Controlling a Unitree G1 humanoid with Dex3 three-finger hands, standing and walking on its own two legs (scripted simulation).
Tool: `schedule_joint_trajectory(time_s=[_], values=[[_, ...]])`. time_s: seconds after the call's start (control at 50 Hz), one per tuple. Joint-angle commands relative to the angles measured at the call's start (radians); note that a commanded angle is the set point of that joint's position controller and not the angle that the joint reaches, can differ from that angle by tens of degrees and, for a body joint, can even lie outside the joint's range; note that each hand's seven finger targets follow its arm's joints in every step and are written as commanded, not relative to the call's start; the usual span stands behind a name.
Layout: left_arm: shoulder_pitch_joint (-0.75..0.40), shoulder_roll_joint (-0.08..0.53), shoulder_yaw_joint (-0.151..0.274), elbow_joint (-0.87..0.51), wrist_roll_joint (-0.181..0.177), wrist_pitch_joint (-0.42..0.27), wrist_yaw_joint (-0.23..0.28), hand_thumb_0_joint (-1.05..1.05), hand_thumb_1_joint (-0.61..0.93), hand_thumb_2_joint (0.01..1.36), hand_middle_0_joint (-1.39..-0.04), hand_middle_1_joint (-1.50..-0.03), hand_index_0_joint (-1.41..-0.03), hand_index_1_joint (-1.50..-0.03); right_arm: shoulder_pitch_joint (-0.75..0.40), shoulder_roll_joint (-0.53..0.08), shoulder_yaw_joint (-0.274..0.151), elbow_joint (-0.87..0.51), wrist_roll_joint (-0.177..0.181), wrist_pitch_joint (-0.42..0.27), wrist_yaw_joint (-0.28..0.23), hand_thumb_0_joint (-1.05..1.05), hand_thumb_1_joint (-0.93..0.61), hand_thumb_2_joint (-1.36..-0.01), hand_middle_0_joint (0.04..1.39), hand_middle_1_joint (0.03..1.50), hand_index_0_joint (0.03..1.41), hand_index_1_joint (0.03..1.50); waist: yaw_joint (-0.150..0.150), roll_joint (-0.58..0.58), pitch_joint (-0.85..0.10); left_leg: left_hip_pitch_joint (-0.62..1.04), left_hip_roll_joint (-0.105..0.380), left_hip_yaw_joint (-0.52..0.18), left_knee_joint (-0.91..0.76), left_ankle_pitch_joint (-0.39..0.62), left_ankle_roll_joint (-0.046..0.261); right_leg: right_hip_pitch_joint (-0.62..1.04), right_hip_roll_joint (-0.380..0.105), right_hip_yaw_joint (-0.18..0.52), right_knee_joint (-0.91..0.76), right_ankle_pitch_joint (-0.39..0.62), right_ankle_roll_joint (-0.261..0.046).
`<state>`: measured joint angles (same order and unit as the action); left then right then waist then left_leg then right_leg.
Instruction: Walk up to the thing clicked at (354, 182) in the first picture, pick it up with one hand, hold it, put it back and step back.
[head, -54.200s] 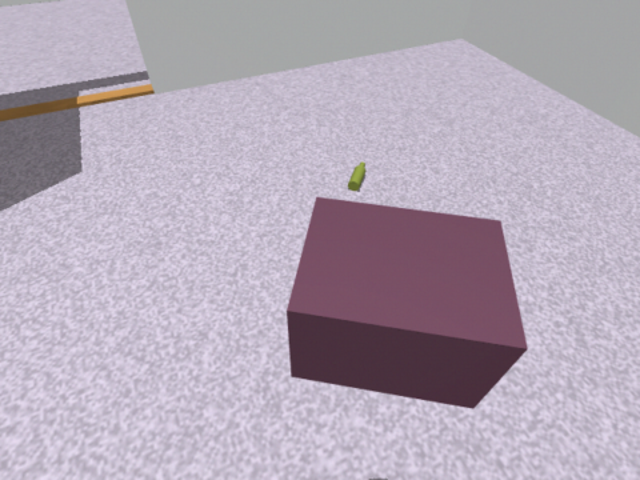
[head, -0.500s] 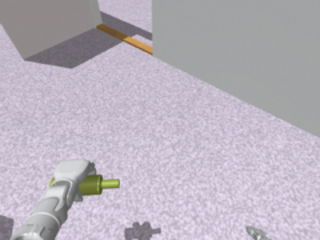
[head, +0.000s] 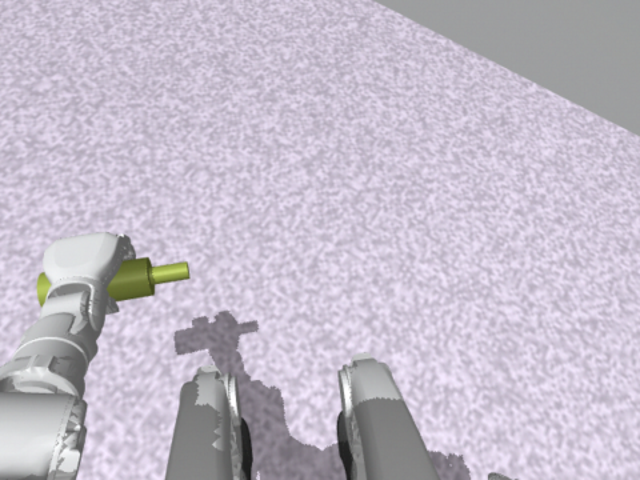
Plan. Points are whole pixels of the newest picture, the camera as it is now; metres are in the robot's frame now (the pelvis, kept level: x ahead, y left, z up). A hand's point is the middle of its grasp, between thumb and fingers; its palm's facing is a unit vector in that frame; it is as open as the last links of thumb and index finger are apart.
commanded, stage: crouch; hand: left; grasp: from above
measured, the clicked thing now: (120, 281) +0.42 +0.25 -0.16
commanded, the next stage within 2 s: lower in 1.14 s
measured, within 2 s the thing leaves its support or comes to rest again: neither
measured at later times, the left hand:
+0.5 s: hand (128, 301) +0.43 +0.28 -0.30, palm faces -0.45 -0.06 -0.89, open 8.5 cm
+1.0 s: hand (141, 303) +0.44 +0.28 -0.36, palm faces -0.46 -0.06 -0.89, open 8.4 cm
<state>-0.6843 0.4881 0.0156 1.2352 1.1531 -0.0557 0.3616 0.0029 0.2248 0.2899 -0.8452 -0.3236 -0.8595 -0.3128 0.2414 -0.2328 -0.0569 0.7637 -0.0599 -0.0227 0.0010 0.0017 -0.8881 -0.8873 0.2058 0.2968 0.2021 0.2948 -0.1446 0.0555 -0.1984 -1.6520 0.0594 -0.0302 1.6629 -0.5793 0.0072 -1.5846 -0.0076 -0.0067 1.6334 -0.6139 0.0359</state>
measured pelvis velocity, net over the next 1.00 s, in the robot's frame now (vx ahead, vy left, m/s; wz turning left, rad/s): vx -0.02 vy -0.01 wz -0.08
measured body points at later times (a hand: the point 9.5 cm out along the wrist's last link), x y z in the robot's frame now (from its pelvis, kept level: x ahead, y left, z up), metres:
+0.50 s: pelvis -0.01 +0.00 -0.13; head +0.23 +0.04 +0.25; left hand +0.45 +0.28 -0.25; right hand +0.07 -0.29 -0.25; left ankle +0.07 +0.12 -0.52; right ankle +0.06 -0.14 -0.52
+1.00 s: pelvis -0.02 -0.01 -0.20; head +0.22 +0.04 +0.18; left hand +0.46 +0.28 -0.31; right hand +0.01 -0.28 -0.31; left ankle +0.07 +0.12 -0.52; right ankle +0.06 -0.14 -0.52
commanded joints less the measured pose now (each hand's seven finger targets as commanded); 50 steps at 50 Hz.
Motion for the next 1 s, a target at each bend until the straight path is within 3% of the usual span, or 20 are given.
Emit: schedule_joint_trajectory(time_s=[0.0,0.14,0.16,0.2,0.22,0.28,0.36,0.38,0.46,0.48,0.5,0.58,0.62,0.66,0.7,0.72,0.76,0.84,0.94,0.98], values=[[-0.380,0.318,0.072,-0.164,0.005,-0.026,0.045,0.000,0.683,0.484,-1.059,-0.401,-1.076,-0.386,0.098,-0.212,-0.057,-0.067,-0.004,-0.047,-0.006,0.000,-0.880,-0.892,0.200,0.299,0.200,0.299,0.003,0.098,-0.570,0.347,-0.043,-0.014,-0.107,0.063,0.009,0.085,0.034,-0.060,-0.110,0.100,-0.076],[-0.430,0.393,0.118,-0.175,0.037,-0.070,0.063,0.000,0.724,0.488,-1.098,-0.394,-1.114,-0.379,0.121,-0.227,-0.049,-0.039,-0.024,-0.069,0.024,0.000,-0.885,-0.895,0.200,0.299,0.200,0.299,-0.003,0.158,-0.669,0.308,-0.041,-0.030,0.029,0.091,0.002,-0.048,0.032,-0.082,0.026,0.112,-0.075],[-0.399,0.351,0.102,-0.126,0.033,-0.067,0.065,0.000,0.747,0.486,-1.115,-0.392,-1.132,-0.376,0.118,-0.220,-0.047,-0.031,-0.030,-0.072,0.030,0.000,-0.886,-0.896,0.200,0.299,0.200,0.299,-0.009,0.156,-0.629,0.297,-0.038,-0.032,0.045,0.100,0.002,-0.078,0.030,-0.085,0.042,0.118,-0.074],[-0.474,0.380,0.115,-0.171,0.034,-0.072,0.069,0.000,0.739,0.517,-1.113,-0.396,-1.125,-0.385,0.125,-0.235,-0.051,-0.021,-0.037,-0.077,0.038,0.000,-0.884,-0.896,0.200,0.299,0.200,0.299,-0.016,0.190,-0.689,0.316,-0.035,-0.042,0.076,0.135,0.000,-0.102,0.027,-0.091,0.084,0.143,-0.074],[-0.445,0.407,0.128,-0.154,0.044,-0.068,0.071,0.000,0.732,0.489,-1.107,-0.390,-1.123,-0.376,0.122,-0.234,-0.048,-0.024,-0.037,-0.076,0.042,0.000,-0.888,-0.897,0.200,0.299,0.200,0.299,0.002,0.218,-0.693,0.324,-0.033,-0.041,0.088,0.160,-0.003,-0.119,0.030,-0.094,0.107,0.151,-0.079],[-0.450,0.396,0.118,-0.138,0.050,-0.070,0.067,0.000,0.760,0.500,-1.145,-0.374,-1.153,-0.368,0.127,-0.232,-0.048,-0.024,-0.043,-0.071,0.055,0.000,-0.894,-0.900,0.200,0.299,0.200,0.299,-0.020,0.188,-0.672,0.266,-0.031,-0.026,0.149,0.172,0.006,-0.125,0.034,-0.096,0.125,0.179,-0.071],[-0.440,0.438,0.147,-0.158,0.051,-0.074,0.060,0.000,0.750,0.504,-1.143,-0.357,-1.147,-0.354,0.123,-0.237,-0.046,-0.024,-0.050,-0.065,0.069,0.000,-0.894,-0.900,0.200,0.299,0.200,0.299,0.000,0.230,-0.691,0.249,-0.029,-0.019,0.200,0.219,0.005,-0.134,0.039,-0.098,0.180,0.209,-0.072],[-0.439,0.418,0.134,-0.160,0.053,-0.076,0.058,0.000,0.757,0.495,-1.149,-0.356,-1.154,-0.352,0.123,-0.232,-0.045,-0.029,-0.053,-0.061,0.074,0.000,-0.896,-0.900,0.200,0.299,0.200,0.299,-0.004,0.216,-0.698,0.242,-0.028,-0.016,0.218,0.224,0.007,-0.131,0.043,-0.097,0.183,0.218,-0.070],[-0.439,0.426,0.141,-0.109,0.054,-0.088,0.050,0.000,0.759,0.488,-1.141,-0.361,-1.150,-0.353,0.118,-0.242,-0.040,-0.022,-0.057,-0.056,0.085,0.000,-0.895,-0.899,0.200,0.299,0.200,0.299,-0.019,0.218,-0.608,0.175,-0.025,-0.022,0.250,0.194,0.006,-0.196,0.042,-0.105,0.224,0.195,-0.068],[-0.446,0.425,0.136,-0.111,0.058,-0.092,0.048,0.000,0.757,0.478,-1.142,-0.354,-1.150,-0.347,0.118,-0.243,-0.039,-0.021,-0.057,-0.056,0.088,0.000,-0.896,-0.900,0.200,0.299,0.200,0.299,-0.019,0.214,-0.610,0.178,-0.023,-0.029,0.253,0.195,0.004,-0.209,0.043,-0.108,0.237,0.193,-0.070],[-0.499,0.465,0.150,-0.143,0.057,-0.100,0.051,0.000,0.760,0.462,-1.143,-0.342,-1.151,-0.335,0.110,-0.250,-0.041,-0.019,-0.057,-0.054,0.089,0.000,-0.894,-0.899,0.200,0.299,0.200,0.299,-0.015,0.245,-0.624,0.158,-0.024,-0.025,0.264,0.185,0.003,-0.214,0.044,-0.108,0.257,0.195,-0.072],[-0.467,0.461,0.152,-0.078,0.062,-0.109,0.056,0.000,0.769,0.449,-1.149,-0.345,-1.160,-0.335,0.110,-0.247,-0.033,-0.020,-0.059,-0.051,0.100,0.000,-0.898,-0.900,0.200,0.299,0.200,0.299,-0.015,0.204,-0.597,0.107,-0.025,-0.019,0.299,0.156,0.008,-0.229,0.051,-0.111,0.276,0.181,-0.070],[-0.498,0.468,0.154,-0.069,0.067,-0.116,0.060,0.000,0.762,0.439,-1.146,-0.331,-1.156,-0.323,0.111,-0.254,-0.033,-0.018,-0.065,-0.050,0.103,0.000,-0.896,-0.900,0.200,0.299,0.200,0.299,-0.027,0.216,-0.591,0.081,-0.026,-0.014,0.317,0.125,0.009,-0.244,0.051,-0.111,0.287,0.162,-0.069],[-0.514,0.493,0.161,-0.078,0.073,-0.120,0.066,0.000,0.778,0.433,-1.157,-0.327,-1.167,-0.318,0.105,-0.254,-0.033,-0.016,-0.065,-0.048,0.102,0.000,-0.895,-0.899,0.200,0.300,0.200,0.300,-0.014,0.228,-0.623,0.081,-0.025,-0.014,0.332,0.114,0.007,-0.252,0.053,-0.115,0.307,0.152,-0.072],[-0.507,0.473,0.153,-0.018,0.072,-0.118,0.069,0.000,0.803,0.437,-1.161,-0.341,-1.175,-0.328,0.103,-0.256,-0.027,-0.015,-0.068,-0.050,0.105,0.000,-0.893,-0.898,0.200,0.299,0.200,0.299,-0.037,0.219,-0.556,0.046,-0.024,-0.025,0.331,0.074,0.004,-0.295,0.048,-0.124,0.328,0.120,-0.072],[-0.555,0.500,0.158,-0.057,0.068,-0.124,0.071,0.000,0.789,0.424,-1.162,-0.332,-1.174,-0.322,0.091,-0.254,-0.026,-0.013,-0.067,-0.049,0.105,0.000,-0.895,-0.899,0.200,0.300,0.200,0.300,-0.025,0.238,-0.577,0.029,-0.025,-0.019,0.336,0.065,0.006,-0.291,0.054,-0.122,0.333,0.115,-0.076],[-0.517,0.507,0.166,0.008,0.076,-0.120,0.072,0.000,0.803,0.404,-1.159,-0.337,-1.176,-0.319,0.106,-0.258,-0.022,-0.012,-0.072,-0.051,0.107,0.000,-0.895,-0.899,0.200,0.300,0.200,0.300,-0.035,0.203,-0.559,0.017,-0.025,-0.018,0.358,0.061,0.009,-0.289,0.050,-0.124,0.336,0.113,-0.070],[-0.559,0.541,0.177,-0.025,0.085,-0.130,0.071,0.000,0.787,0.423,-1.163,-0.320,-1.172,-0.312,0.105,-0.265,-0.010,-0.008,-0.075,-0.048,0.111,0.000,-0.895,-0.899,0.200,0.300,0.200,0.300,-0.031,0.246,-0.615,0.022,-0.028,-0.016,0.385,0.093,0.006,-0.295,0.053,-0.128,0.372,0.138,-0.072],[-0.542,0.569,0.187,0.057,0.085,-0.137,0.072,0.000,0.797,0.420,-1.168,-0.323,-1.178,-0.314,0.104,-0.267,0.008,-0.005,-0.080,-0.048,0.114,0.000,-0.898,-0.899,0.200,0.300,0.200,0.300,-0.045,0.207,-0.535,-0.067,-0.027,-0.012,0.427,0.059,0.014,-0.309,0.056,-0.133,0.391,0.116,-0.068],[-0.560,0.581,0.190,0.033,0.083,-0.144,0.074,0.000,0.803,0.416,-1.175,-0.321,-1.184,-0.313,0.098,-0.267,0.013,-0.003,-0.083,-0.049,0.114,0.000,-0.896,-0.899,0.200,0.300,0.200,0.300,-0.041,0.217,-0.553,-0.079,-0.029,-0.009,0.440,0.060,0.015,-0.301,0.061,-0.136,0.399,0.118,-0.067]])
